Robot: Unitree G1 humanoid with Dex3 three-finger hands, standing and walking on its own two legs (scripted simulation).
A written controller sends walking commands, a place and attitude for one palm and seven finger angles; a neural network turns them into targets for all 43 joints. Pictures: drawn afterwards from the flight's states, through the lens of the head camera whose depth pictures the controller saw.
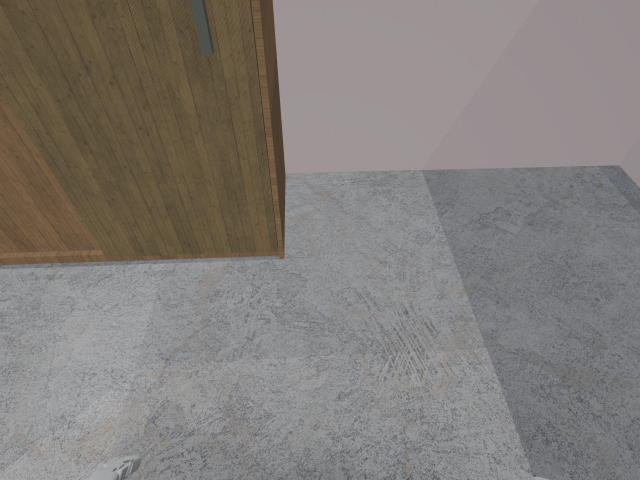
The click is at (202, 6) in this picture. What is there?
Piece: wardrobe's sliding door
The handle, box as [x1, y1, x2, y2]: [190, 0, 213, 54]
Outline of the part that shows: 190,0 202,54 212,54 213,47 204,0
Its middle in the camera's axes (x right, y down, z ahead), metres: -0.27 -0.56 +0.83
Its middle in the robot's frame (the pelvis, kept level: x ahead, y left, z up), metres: +1.01 +0.34 +0.23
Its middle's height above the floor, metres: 1.00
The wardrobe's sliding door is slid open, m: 0.00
